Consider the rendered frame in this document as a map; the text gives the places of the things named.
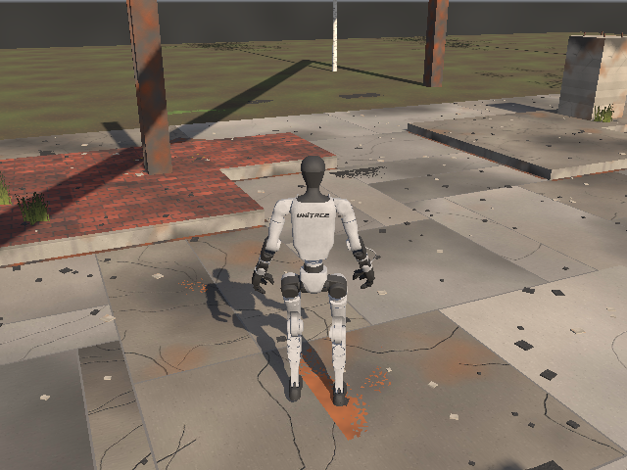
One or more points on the left robot upper arm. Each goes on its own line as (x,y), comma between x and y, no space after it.
(281,208)

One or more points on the left robot forearm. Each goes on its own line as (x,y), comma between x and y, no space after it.
(264,260)

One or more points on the robot left shin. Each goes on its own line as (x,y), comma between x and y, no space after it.
(294,348)

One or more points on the robot right hand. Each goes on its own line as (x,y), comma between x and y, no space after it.
(368,275)

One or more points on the right robot forearm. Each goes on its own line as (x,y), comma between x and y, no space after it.
(362,258)

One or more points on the right robot foot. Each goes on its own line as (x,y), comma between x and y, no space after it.
(339,399)

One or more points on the robot left hand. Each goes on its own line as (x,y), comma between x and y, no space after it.
(257,279)

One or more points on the right robot upper arm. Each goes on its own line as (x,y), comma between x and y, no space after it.
(344,207)

